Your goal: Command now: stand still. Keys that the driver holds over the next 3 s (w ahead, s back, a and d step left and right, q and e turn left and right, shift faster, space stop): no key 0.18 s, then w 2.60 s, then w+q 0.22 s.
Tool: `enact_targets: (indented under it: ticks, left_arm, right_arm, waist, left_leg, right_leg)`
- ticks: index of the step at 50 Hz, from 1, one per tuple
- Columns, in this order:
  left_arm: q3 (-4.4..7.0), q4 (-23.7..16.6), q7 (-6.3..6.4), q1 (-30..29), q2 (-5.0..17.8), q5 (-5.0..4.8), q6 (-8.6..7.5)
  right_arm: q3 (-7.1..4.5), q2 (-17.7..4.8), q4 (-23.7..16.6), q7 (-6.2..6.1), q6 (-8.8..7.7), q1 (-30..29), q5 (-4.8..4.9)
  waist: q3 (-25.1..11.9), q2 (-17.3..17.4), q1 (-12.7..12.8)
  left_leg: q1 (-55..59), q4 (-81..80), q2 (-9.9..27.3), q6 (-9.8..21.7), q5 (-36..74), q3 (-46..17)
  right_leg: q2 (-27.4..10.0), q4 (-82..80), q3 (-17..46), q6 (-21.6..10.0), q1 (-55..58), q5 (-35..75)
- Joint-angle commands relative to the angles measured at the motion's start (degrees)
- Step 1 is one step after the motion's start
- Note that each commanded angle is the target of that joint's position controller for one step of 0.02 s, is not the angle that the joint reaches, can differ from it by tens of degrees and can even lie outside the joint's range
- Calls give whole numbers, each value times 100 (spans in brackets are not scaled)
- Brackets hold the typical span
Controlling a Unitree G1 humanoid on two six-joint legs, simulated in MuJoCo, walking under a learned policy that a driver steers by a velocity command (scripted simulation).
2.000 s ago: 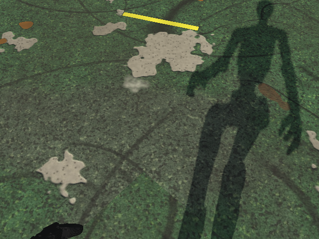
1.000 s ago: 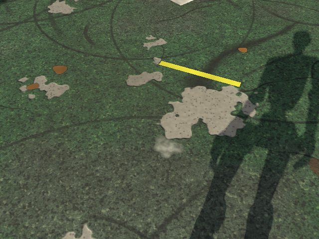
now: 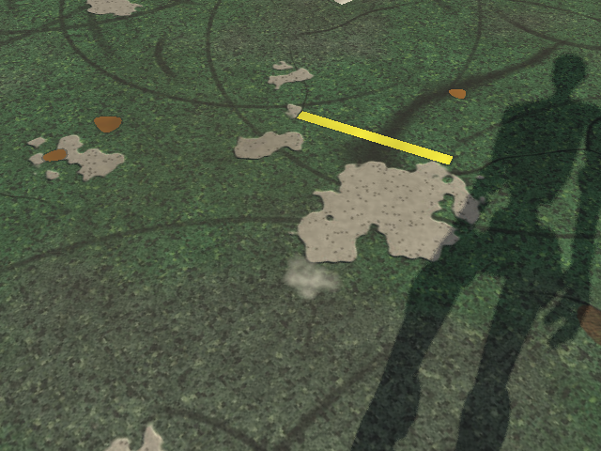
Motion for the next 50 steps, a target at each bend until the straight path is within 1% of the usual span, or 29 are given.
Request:
enact_targets:
  ticks: [1, 9, 10, 13, 15, 16, 18, 19, 21, 23, 24, 25, 26, 27, 29, 32, 34, 37, 39, 41, 42, 43, 44, 45, 46, 47, 48, 49, 50]
  left_arm:
    - [48, -8, 12, 484, 364, 0, -16]
    - [50, -2, 13, 547, 331, 0, -23]
    - [45, 15, 11, 606, 309, 9, -21]
    - [135, -90, -20, 623, 445, 55, 28]
    - [140, -256, -68, 513, 370, 95, 24]
    - [127, -352, -93, 405, 288, 114, -12]
    - [109, -543, -161, 182, 141, 171, -125]
    - [135, -634, -195, 59, 236, 179, -185]
    - [172, -675, -263, 241, 244, 132, -281]
    - [184, -396, -264, 1137, 86, 58, -339]
    - [253, -229, -208, 1704, 292, 77, -368]
    - [414, -108, -142, 2377, 875, 86, -394]
    - [487, -52, -137, 2447, 1072, 83, -336]
    - [434, -189, -135, 2011, 852, 105, -329]
    - [385, -414, -150, 1419, 728, 76, -409]
    - [302, -373, -150, 1449, 568, 48, -523]
    - [257, -312, -155, 1594, 529, 54, -552]
    - [220, -309, -144, 1590, 587, 64, -575]
    - [235, -286, -126, 1595, 730, 62, -600]
    - [263, -286, -118, 1462, 893, 56, -641]
    - [288, -291, -108, 1390, 978, 56, -643]
    - [311, -309, -107, 1274, 1059, 33, -620]
    - [309, -346, -130, 1229, 1041, 11, -608]
    - [216, -520, -189, 1492, 554, -56, -585]
    - [286, -554, -242, 1762, 508, -137, -550]
    - [353, -735, -237, 1157, 763, -25, -511]
    - [368, -886, -268, 636, 793, 41, -532]
    - [377, -902, -284, 497, 677, 62, -528]
    - [393, -899, -305, 503, 604, 142, -463]
  right_arm:
    - [-50, -387, -19, -12, -18, 432, 0]
    - [-49, -356, -15, -13, -26, 486, 0]
    - [-46, -341, -3, -10, -21, 529, -3]
    - [-168, -579, -83, 14, 52, 565, -13]
    - [-211, -586, -145, 48, 72, 732, -20]
    - [-238, -609, -135, 54, 55, 911, -17]
    - [-357, -846, -57, 61, 21, 1284, -50]
    - [-398, -895, -73, 72, 5, 1279, -57]
    - [-430, -932, -221, 99, -43, 857, -40]
    - [-439, -874, -461, 126, -72, 127, 40]
    - [-399, -693, -652, 147, -136, -245, 42]
    - [-283, -264, -920, 200, -224, -554, 69]
    - [-325, -540, -1063, 240, -269, -697, -165]
    - [-354, -621, -1023, 296, -303, -641, -235]
    - [-348, -498, -930, 394, -363, -408, -155]
    - [-379, -508, -997, 451, -301, -552, -158]
    - [-352, -445, -1202, 441, -258, -987, -140]
    - [-252, -331, -1583, 445, -238, -1855, -82]
    - [-235, -406, -1704, 430, -225, -2020, -52]
    - [-311, -642, -1651, 355, -237, -1617, -38]
    - [-382, -794, -1489, 311, -269, -1053, -24]
    - [-466, -921, -1204, 267, -315, -183, -23]
    - [-569, -1146, -957, 217, -354, 621, -106]
    - [-709, -1706, -889, 191, -369, 1309, -254]
    - [-726, -1776, -920, 275, -300, 1070, -156]
    - [-668, -1550, -1021, 301, -297, 300, -20]
    - [-548, -1113, -1112, 320, -346, -169, 13]
    - [-468, -849, -1087, 322, -411, -337, -27]
    - [-385, -630, -1000, 290, -465, -297, -29]
  waist:
    - [388, 16, -1]
    - [401, 14, 0]
    - [283, 27, 0]
    - [528, 130, -7]
    - [976, 230, -96]
    - [1037, 355, -180]
    - [815, 820, -303]
    - [769, 780, -306]
    - [728, 624, -15]
    - [802, 479, 528]
    - [806, -49, 769]
    - [626, -1435, 992]
    - [1008, -1253, 894]
    - [1123, -552, 591]
    - [973, -261, 232]
    - [727, -378, 107]
    - [710, -448, 132]
    - [854, -574, 245]
    - [818, -712, 230]
    - [509, -729, -41]
    - [183, -707, -302]
    - [-272, -632, -688]
    - [-679, -532, -1004]
    - [-1401, 395, -981]
    - [-1771, 1007, -679]
    - [-877, 486, -396]
    - [-201, 166, -312]
    - [153, -68, -106]
    - [254, -78, 88]
  left_leg:
    - [55, -404, 644, 77, 390, -688]
    - [60, -390, 645, 81, 427, -685]
    - [104, -429, 599, 88, 1, -675]
    - [-272, -311, 424, 322, -2281, -737]
    - [-473, -425, 632, 551, -3250, -1167]
    - [-302, -573, 858, 692, -3415, -1543]
    - [172, -1185, 1571, 1080, -3604, -2555]
    - [24, -1392, 1792, 1210, -3517, -2808]
    - [-570, -1390, 1720, 1144, -3222, -2562]
    - [-1790, -811, 1126, 807, -2933, -1676]
    - [-2617, 113, 676, 576, -2468, -1060]
    - [-3426, 1967, -125, 263, -1853, 42]
    - [-3901, 2923, 41, 297, -1833, 69]
    - [-3876, 3439, 292, 333, -1447, -170]
    - [-3627, 3649, 465, 277, -746, -234]
    - [-3489, 3610, 413, 143, -196, 34]
    - [-3433, 3302, 324, 92, 1, 234]
    - [-2859, 2112, 163, 106, 352, 501]
    - [-2221, 1523, 20, 258, 427, 658]
    - [-1410, 1312, -204, 497, 370, 702]
    - [-844, 1221, -328, 611, 308, 662]
    - [83, 869, -382, 729, 496, 614]
    - [1272, 692, 20, 851, 315, 213]
    - [2558, 472, 1666, 1256, -849, -1892]
    - [2782, -659, 2583, 1931, -1232, -4511]
    - [1965, -925, 2326, 1748, -1967, -3902]
    - [1087, -1109, 2118, 1560, -1706, -3123]
    - [441, -1262, 1849, 1360, -1018, -2527]
    - [-7, -1338, 1532, 1136, -444, -1980]
  right_leg:
    - [-556, -443, 517, -167, -492, 538]
    - [-555, -431, 514, -165, -484, 565]
    - [-502, -465, 490, -176, -449, 187]
    - [-194, -105, 365, -368, -870, -1810]
    - [-155, 185, 434, -476, -1512, -2455]
    - [-102, 470, 365, -472, -1799, -2254]
    - [63, 1334, -179, -384, -2055, -1236]
    - [-28, 1574, -227, -376, -1934, -1025]
    - [-103, 1381, -190, -430, -1279, -1062]
    - [109, 289, -288, -530, 374, -780]
    - [-269, -284, 358, -608, 1279, -1005]
    - [-1552, -1448, 2496, -946, 1803, -2506]
    - [-2209, -1657, 3303, -1239, 1519, -2518]
    - [-2092, -1585, 3021, -1252, 1191, -2193]
    - [-1694, -1668, 2184, -1061, 1020, -1080]
    - [-1286, -1512, 1172, -907, 1089, 1108]
    - [-1140, -1368, 755, -893, 984, 2299]
    - [-987, -1358, 408, -870, 565, 3008]
    - [-1060, -1294, 318, -856, 501, 3651]
    - [-1166, -679, 185, -778, 698, 5228]
    - [-1172, -7, 116, -718, 849, 5847]
    - [-1108, 996, 19, -641, 777, 5852]
    - [-930, 2206, -58, -595, 46, 4730]
    - [-377, 4266, -322, -485, -1297, 1726]
    - [450, 5898, 122, -438, -2491, -1398]
    - [-48, 5986, 428, -534, -2963, -850]
    - [-275, 5660, 363, -553, -2990, -379]
    - [-458, 5274, 352, -555, -2736, -156]
    - [-574, 4960, 359, -516, -2393, -80]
